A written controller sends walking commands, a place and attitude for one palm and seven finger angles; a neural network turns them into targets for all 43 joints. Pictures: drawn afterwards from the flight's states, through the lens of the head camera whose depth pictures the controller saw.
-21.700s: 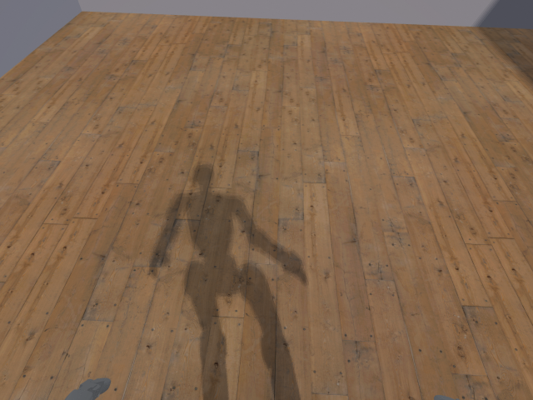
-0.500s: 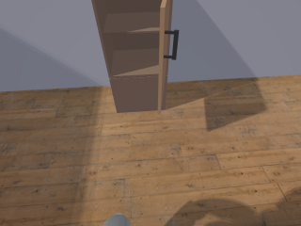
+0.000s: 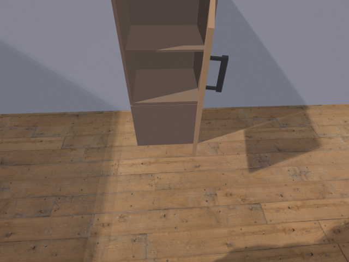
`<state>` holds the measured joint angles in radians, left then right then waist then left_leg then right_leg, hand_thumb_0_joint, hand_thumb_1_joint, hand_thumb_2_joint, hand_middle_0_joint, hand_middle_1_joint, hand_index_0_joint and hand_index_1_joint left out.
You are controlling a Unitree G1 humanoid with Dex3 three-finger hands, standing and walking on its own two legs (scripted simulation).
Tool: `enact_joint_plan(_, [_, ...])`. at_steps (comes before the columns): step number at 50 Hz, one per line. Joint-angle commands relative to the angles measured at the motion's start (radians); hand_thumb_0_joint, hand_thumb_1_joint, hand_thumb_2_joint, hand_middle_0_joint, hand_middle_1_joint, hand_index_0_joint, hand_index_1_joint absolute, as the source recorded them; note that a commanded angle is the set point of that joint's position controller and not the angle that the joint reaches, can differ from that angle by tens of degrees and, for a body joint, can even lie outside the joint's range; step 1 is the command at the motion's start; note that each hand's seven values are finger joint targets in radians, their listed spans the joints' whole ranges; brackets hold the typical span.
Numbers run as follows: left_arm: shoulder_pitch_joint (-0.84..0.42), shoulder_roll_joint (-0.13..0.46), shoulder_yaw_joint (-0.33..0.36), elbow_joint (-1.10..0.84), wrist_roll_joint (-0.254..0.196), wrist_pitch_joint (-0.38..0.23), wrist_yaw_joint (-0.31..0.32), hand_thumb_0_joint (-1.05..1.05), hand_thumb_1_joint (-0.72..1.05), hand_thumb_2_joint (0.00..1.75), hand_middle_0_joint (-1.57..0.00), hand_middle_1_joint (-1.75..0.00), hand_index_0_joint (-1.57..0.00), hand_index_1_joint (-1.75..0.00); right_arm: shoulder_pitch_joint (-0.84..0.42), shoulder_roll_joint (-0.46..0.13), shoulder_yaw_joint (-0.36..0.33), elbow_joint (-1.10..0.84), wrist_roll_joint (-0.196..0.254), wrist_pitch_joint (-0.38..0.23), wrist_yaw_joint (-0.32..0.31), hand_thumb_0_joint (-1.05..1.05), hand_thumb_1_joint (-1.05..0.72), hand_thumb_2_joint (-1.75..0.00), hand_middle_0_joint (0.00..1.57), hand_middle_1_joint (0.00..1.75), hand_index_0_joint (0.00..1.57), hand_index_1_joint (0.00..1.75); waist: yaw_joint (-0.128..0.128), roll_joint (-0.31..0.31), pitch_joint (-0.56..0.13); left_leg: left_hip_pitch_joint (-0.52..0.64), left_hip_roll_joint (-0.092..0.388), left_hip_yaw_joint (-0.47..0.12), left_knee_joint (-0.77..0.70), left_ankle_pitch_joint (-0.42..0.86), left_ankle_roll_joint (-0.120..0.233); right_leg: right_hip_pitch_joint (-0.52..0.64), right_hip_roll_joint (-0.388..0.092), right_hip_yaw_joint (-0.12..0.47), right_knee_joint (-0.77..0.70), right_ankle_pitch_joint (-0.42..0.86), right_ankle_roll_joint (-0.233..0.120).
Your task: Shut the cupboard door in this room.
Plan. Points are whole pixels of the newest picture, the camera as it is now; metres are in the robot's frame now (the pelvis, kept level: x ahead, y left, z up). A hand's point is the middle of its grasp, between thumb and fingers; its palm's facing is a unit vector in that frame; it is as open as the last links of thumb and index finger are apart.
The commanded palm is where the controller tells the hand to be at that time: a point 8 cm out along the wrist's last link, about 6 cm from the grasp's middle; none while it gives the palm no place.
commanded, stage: stand and wait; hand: left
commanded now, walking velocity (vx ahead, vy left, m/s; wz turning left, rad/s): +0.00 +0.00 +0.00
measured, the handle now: (215, 74) +0.69 -0.09 +0.08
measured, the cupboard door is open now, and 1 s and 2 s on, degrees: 78 78 78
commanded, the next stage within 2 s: look at it before walking up in 0.58 s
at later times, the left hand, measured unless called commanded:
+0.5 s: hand out of the picture +0.02 +0.12 -0.17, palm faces +0.05 -0.98 -0.18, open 7.3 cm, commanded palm none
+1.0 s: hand out of the picture +0.02 +0.11 -0.17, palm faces +0.06 -0.99 -0.16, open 7.4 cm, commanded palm none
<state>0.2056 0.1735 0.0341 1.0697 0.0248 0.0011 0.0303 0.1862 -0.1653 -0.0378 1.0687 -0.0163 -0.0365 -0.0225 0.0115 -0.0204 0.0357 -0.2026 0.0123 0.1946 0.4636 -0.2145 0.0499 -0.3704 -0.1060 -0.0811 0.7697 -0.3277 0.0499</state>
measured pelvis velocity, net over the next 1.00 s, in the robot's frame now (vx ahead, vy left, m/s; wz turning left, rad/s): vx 0.05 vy -0.04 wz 0.01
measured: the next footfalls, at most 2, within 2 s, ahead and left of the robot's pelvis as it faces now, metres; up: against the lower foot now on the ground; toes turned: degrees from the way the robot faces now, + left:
right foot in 0.06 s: +0.09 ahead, -0.12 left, +0.00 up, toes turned -7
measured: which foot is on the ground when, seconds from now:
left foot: down 0.00-1.00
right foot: up 0.00-0.04, down 0.06-1.00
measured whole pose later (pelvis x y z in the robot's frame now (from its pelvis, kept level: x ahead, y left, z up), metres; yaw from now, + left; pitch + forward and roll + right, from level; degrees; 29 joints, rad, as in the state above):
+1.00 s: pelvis +0.05 -0.04 +0.01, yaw +1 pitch -1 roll +1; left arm 0.33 0.09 -0.01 1.15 0.01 -0.02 0.04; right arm 0.30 -0.11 -0.01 1.17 -0.01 -0.01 -0.03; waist 0.00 0.01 0.03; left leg -0.13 0.07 0.14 0.38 -0.23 -0.03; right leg -0.16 0.00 -0.14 0.41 -0.23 -0.05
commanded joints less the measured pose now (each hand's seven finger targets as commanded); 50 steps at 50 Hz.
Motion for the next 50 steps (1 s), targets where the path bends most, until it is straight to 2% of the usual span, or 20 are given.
enact_joint_plan(1, [0.176,0.015,-0.008,0.021,-0.003,0.002,-0.003,0.0,0.9,0.9,-0.2,-0.3,-0.2,-0.3,0.019,-0.086,-0.014,-0.02,-0.002,0.01,-0.002,0.0,-0.9,-0.9,0.2,0.3,0.2,0.3,0.044,0.099,0.038,-0.147,0.229,-0.195,-0.141,0.006,0.053,0.207,0.007,-0.004,-0.244,0.126,0.001])
enact_joint_plan(2, [0.185,0.042,-0.009,0.024,-0.001,-0.005,0.0,0.0,0.9,0.9,-0.2,-0.3,-0.2,-0.3,0.028,-0.063,-0.009,-0.016,0.004,0.013,0.0,0.0,-0.9,-0.9,0.2,0.3,0.2,0.3,0.045,0.029,0.042,-0.163,0.18,-0.173,-0.091,-0.059,0.012,0.238,-0.014,0.042,-0.341,0.167,-0.007])
enact_joint_plan(3, [0.156,0.076,-0.012,0.018,0.001,-0.016,0.001,0.0,0.9,0.9,-0.2,-0.3,-0.2,-0.3,0.049,-0.033,-0.003,-0.014,0.009,0.019,0.003,0.0,-0.9,-0.9,0.2,0.3,0.2,0.3,0.02,-0.08,0.06,-0.137,0.111,-0.134,-0.042,-0.123,-0.034,0.175,-0.084,0.145,-0.432,0.131,-0.039])
enact_joint_plan(4, [0.106,0.112,-0.013,0.004,-0.002,-0.02,-0.002,0.0,0.9,0.9,-0.2,-0.3,-0.2,-0.3,0.081,-0.015,0.004,-0.012,0.01,0.026,0.008,0.0,-0.9,-0.9,0.2,0.3,0.2,0.3,-0.014,-0.144,0.082,-0.098,0.068,-0.109,-0.025,-0.152,-0.055,0.095,-0.151,0.208,-0.493,0.078,-0.081])
enact_joint_plan(5, [0.07,0.125,-0.009,-0.007,-0.007,-0.022,-0.003,0.0,0.9,0.9,-0.2,-0.3,-0.2,-0.3,0.109,-0.012,0.005,0.003,0.005,0.037,0.009,0.0,-0.9,-0.9,0.2,0.3,0.2,0.3,-0.029,-0.2,0.1,-0.047,0.057,-0.103,-0.012,-0.136,-0.065,0.026,-0.173,0.227,-0.543,0.005,-0.114])
enact_joint_plan(6, [0.055,0.127,-0.005,-0.01,-0.012,-0.029,-0.003,0.0,0.9,0.9,-0.2,-0.3,-0.2,-0.3,0.127,-0.024,0.007,0.02,-0.002,0.041,0.009,0.0,-0.9,-0.9,0.2,0.3,0.2,0.3,-0.03,-0.264,0.087,0.009,0.065,-0.109,0.005,-0.1,-0.063,-0.012,-0.156,0.235,-0.577,-0.033,-0.127])
enact_joint_plan(7, [0.043,0.11,-0.008,-0.011,-0.015,-0.029,-0.001,0.0,0.9,0.9,-0.2,-0.3,-0.2,-0.3,0.146,-0.031,0.006,0.034,-0.003,0.04,0.009,0.0,-0.9,-0.9,0.2,0.3,0.2,0.3,-0.035,-0.228,0.094,0.043,0.071,-0.116,-0.004,-0.067,-0.06,-0.033,-0.138,0.207,-0.58,-0.06,-0.128])
enact_joint_plan(8, [0.036,0.099,-0.011,-0.01,-0.017,-0.029,-0.001,0.0,0.9,0.9,-0.2,-0.3,-0.2,-0.3,0.17,-0.027,0.01,0.049,-0.002,0.035,0.009,0.0,-0.9,-0.9,0.2,0.3,0.2,0.3,-0.044,-0.172,0.075,0.065,0.077,-0.129,-0.041,-0.015,-0.056,-0.013,-0.11,0.173,-0.546,-0.026,-0.119])
enact_joint_plan(10, [0.062,0.083,-0.014,-0.004,-0.022,-0.033,0.0,0.0,0.9,0.9,-0.2,-0.3,-0.2,-0.3,0.188,-0.028,0.015,0.068,0.001,0.022,0.005,0.0,-0.9,-0.9,0.2,0.3,0.2,0.3,-0.031,-0.056,0.015,0.075,0.101,-0.145,-0.09,0.061,-0.05,0.08,-0.065,0.117,-0.475,0.11,-0.096])
enact_joint_plan(11, [0.075,0.079,-0.015,0.002,-0.025,-0.034,0.001,0.0,0.9,0.9,-0.2,-0.3,-0.2,-0.3,0.19,-0.027,0.017,0.073,0.002,0.019,0.005,0.0,-0.9,-0.9,0.2,0.3,0.2,0.3,-0.024,-0.036,-0.017,0.064,0.107,-0.149,-0.109,0.059,-0.051,0.125,-0.058,0.11,-0.468,0.128,-0.089])
enact_joint_plan(12, [0.081,0.078,-0.016,0.006,-0.025,-0.033,0.003,0.0,0.9,0.9,-0.2,-0.3,-0.2,-0.3,0.185,-0.024,0.02,0.076,0.003,0.017,0.004,0.0,-0.9,-0.9,0.2,0.3,0.2,0.3,-0.018,-0.003,-0.009,0.049,0.11,-0.153,-0.127,0.055,-0.05,0.148,-0.054,0.103,-0.463,0.139,-0.085])
enact_joint_plan(15, [0.112,0.071,-0.017,0.025,-0.027,-0.031,0.006,0.0,0.9,0.9,-0.2,-0.3,-0.2,-0.3,0.183,-0.02,0.022,0.085,0.006,0.016,-0.001,0.0,-0.9,-0.9,0.2,0.3,0.2,0.3,-0.007,0.038,-0.005,0.043,0.117,-0.151,-0.135,0.066,-0.05,0.184,-0.048,0.094,-0.459,0.2,-0.084])
enact_joint_plan(18, [0.13,0.063,-0.02,0.039,-0.026,-0.034,0.008,0.0,0.9,0.9,-0.2,-0.3,-0.2,-0.3,0.198,-0.008,0.023,0.097,0.007,0.014,-0.007,0.0,-0.9,-0.9,0.2,0.3,0.2,0.3,-0.008,0.037,-0.019,0.051,0.122,-0.148,-0.137,0.1,-0.051,0.217,-0.049,0.083,-0.448,0.294,-0.084])
enact_joint_plan(21, [0.145,0.051,-0.024,0.05,-0.025,-0.033,0.012,0.0,0.9,0.9,-0.2,-0.3,-0.2,-0.3,0.208,-0.001,0.022,0.104,0.008,0.018,-0.011,0.0,-0.9,-0.9,0.2,0.3,0.2,0.3,-0.011,0.022,0.004,0.057,0.123,-0.143,-0.135,0.093,-0.052,0.205,-0.05,0.082,-0.455,0.304,-0.084])
enact_joint_plan(31, [0.18,0.02,-0.028,0.069,-0.02,-0.031,0.016,0.0,0.9,0.9,-0.2,-0.3,-0.2,-0.3,0.208,0.005,0.021,0.102,0.008,0.027,-0.015,0.0,-0.9,-0.9,0.2,0.3,0.2,0.3,-0.018,0.012,0.085,0.065,0.119,-0.143,-0.139,0.039,-0.05,0.127,-0.037,0.09,-0.494,0.17,-0.079])
enact_joint_plan(41, [0.195,0.012,-0.026,0.067,-0.017,-0.033,0.016,0.0,0.9,0.9,-0.2,-0.3,-0.2,-0.3,0.2,0.001,0.018,0.091,0.007,0.026,-0.015,0.0,-0.9,-0.9,0.2,0.3,0.2,0.3,-0.018,0.006,0.076,0.072,0.118,-0.141,-0.134,0.037,-0.046,0.122,-0.034,0.096,-0.496,0.156,-0.079])
enact_joint_plan(50, [0.197,0.021,-0.024,0.061,-0.018,-0.035,0.017,0.0,0.9,0.9,-0.2,-0.3,-0.2,-0.3,0.203,-0.006,0.017,0.092,0.008,0.019,-0.016,0.0,-0.9,-0.9,0.2,0.3,0.2,0.3,-0.013,0.007,0.04,0.07,0.122,-0.143,-0.129,0.07,-0.044,0.174,-0.034,0.086,-0.469,0.243,-0.081])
